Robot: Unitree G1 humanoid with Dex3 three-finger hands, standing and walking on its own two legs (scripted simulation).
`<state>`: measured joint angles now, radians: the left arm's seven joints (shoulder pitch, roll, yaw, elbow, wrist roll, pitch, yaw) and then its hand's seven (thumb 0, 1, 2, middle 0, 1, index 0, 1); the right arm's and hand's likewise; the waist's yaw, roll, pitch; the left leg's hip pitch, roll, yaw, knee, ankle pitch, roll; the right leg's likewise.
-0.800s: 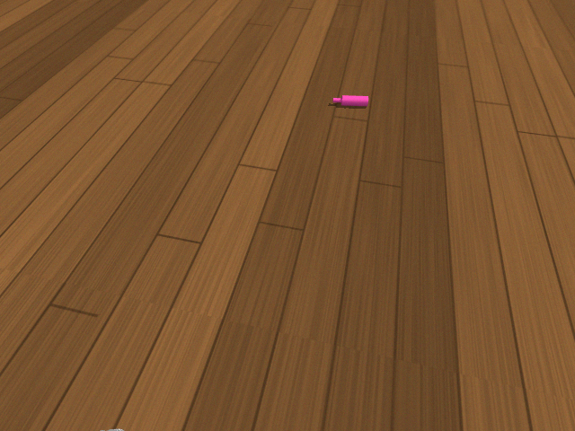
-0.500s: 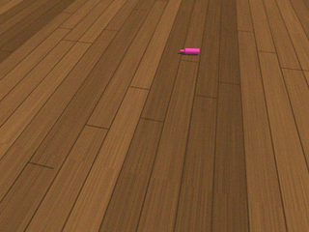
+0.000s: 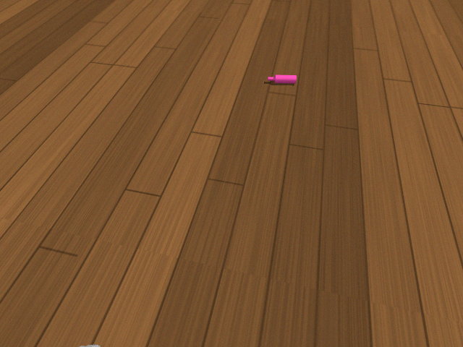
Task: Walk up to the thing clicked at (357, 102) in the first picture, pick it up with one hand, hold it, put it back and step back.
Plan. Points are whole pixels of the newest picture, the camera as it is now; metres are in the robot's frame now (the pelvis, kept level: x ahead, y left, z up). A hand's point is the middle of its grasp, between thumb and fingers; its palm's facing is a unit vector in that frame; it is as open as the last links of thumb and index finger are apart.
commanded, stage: stand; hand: left
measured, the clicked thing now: (281, 79) +1.94 -0.32 -0.75
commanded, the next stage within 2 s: walk up in 0.32 s
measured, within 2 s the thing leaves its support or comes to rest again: neither
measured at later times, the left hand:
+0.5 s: hand out of the picture +0.11 +0.27 -0.15, palm faces -0.05 -0.94 -0.35, open 7.4 cm
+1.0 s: hand (174, 293) +0.24 +0.15 -0.17, palm faces -0.01 -0.95 -0.30, open 7.4 cm
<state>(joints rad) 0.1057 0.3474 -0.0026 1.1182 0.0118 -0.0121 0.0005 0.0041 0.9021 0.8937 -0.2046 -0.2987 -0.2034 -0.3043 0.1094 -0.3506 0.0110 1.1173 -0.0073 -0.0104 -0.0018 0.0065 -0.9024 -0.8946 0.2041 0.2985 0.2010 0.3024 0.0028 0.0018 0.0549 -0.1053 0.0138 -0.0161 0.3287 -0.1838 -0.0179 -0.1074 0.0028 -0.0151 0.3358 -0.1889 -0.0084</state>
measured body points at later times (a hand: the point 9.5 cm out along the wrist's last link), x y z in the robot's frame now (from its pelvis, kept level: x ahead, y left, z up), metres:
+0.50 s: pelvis +0.02 -0.02 -0.01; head +0.02 -0.01 +0.44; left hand +0.12 +0.31 -0.12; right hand +0.06 -0.35 -0.12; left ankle +0.00 +0.13 -0.75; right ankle +0.02 -0.15 -0.71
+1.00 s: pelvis +0.23 -0.13 -0.02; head +0.23 -0.10 +0.43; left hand +0.24 +0.20 -0.15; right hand +0.32 -0.45 -0.10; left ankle +0.36 -0.01 -0.73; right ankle +0.14 -0.23 -0.75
